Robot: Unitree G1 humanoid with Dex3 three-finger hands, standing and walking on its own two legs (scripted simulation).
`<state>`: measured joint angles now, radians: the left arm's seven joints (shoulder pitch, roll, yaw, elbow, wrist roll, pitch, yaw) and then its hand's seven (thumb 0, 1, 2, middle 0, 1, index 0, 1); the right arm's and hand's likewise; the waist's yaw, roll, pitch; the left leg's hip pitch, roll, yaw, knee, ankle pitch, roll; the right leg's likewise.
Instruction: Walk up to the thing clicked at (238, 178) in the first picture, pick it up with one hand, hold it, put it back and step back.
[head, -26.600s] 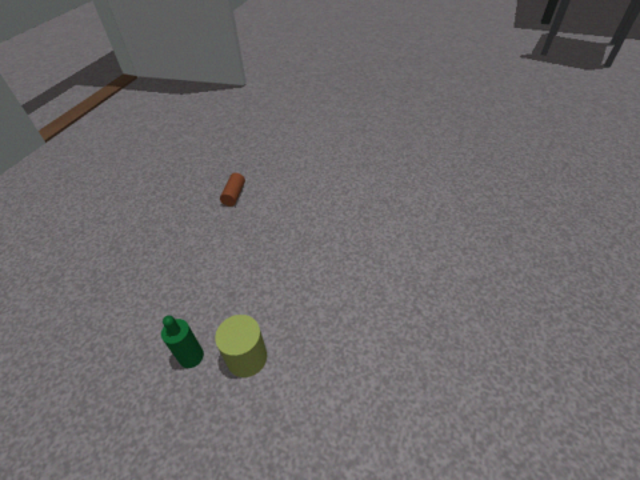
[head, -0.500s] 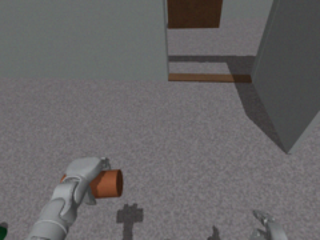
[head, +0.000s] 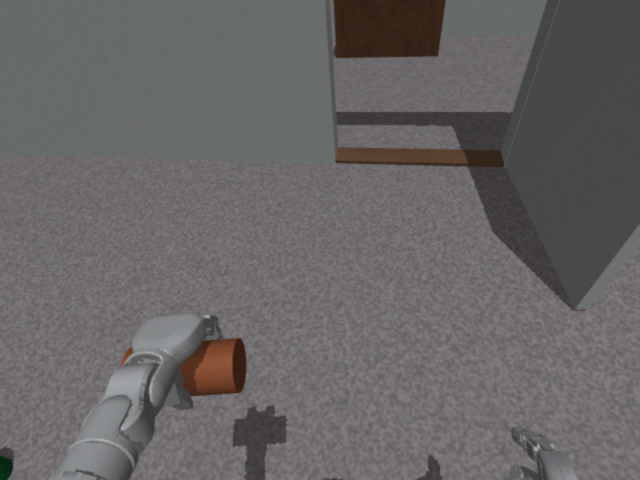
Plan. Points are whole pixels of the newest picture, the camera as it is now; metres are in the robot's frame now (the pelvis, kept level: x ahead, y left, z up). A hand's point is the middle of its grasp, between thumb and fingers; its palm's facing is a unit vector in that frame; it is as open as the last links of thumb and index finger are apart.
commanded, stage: crouch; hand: left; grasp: from above
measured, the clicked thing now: (186, 368) +0.30 +0.23 -0.06
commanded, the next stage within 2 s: lower in 1.96 s
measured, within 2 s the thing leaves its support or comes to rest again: neither
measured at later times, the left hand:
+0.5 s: hand (213, 392) +0.33 +0.24 -0.22, palm faces -0.43 +0.07 -0.90, open 10.3 cm
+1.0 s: hand (246, 409) +0.37 +0.24 -0.45, palm faces -0.48 +0.01 -0.88, open 10.2 cm
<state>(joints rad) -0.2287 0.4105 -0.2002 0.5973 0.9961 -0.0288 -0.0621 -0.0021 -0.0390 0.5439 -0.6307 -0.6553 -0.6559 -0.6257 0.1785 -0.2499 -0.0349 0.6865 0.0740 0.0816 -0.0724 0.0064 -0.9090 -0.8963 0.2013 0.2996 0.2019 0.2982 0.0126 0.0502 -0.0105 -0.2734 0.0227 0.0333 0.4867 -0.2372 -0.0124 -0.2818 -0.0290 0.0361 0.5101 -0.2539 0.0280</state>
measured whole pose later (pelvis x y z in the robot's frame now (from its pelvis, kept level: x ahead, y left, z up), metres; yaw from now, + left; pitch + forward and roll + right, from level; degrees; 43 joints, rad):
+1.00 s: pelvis -0.07 +0.01 -0.30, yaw -1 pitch +38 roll -5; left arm -0.83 0.53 0.00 1.28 1.22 -0.12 0.33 0.00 -0.05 0.54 -0.66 -0.61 -0.68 -0.58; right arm 0.20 -0.22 -0.02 0.75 -0.07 -0.03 0.03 0.00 -0.90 -0.89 0.21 0.30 0.21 0.30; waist -0.19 0.04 -0.18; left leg -1.95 0.02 -0.07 1.93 -0.64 0.00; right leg -1.89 -0.01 0.00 1.88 -0.65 0.06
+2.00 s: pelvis -0.08 +0.01 -0.43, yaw -5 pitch +35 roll -8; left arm -1.06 0.76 0.06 1.50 1.28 -0.17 0.36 0.00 -0.03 0.52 -0.66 -0.59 -0.69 -0.56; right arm 0.16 -0.25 0.09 0.74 -0.13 -0.04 0.12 0.00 -0.91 -0.90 0.20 0.30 0.20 0.30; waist -0.28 -0.01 -0.04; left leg -2.31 0.01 -0.15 2.37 -0.67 -0.02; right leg -2.23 0.03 -0.04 2.29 -0.67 0.06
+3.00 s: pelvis -0.07 +0.01 -0.46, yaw -10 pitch +32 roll -12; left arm -1.07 0.92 0.12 1.59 1.31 -0.21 0.47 0.00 -0.01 0.46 -0.70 -0.52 -0.73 -0.48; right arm 0.14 -0.30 0.21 0.68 -0.20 -0.09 0.16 0.00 -0.90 -0.89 0.20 0.30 0.20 0.30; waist -0.35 -0.08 0.10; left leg -2.38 0.00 -0.23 2.51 -0.71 -0.03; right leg -2.27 0.05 -0.10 2.38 -0.69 0.06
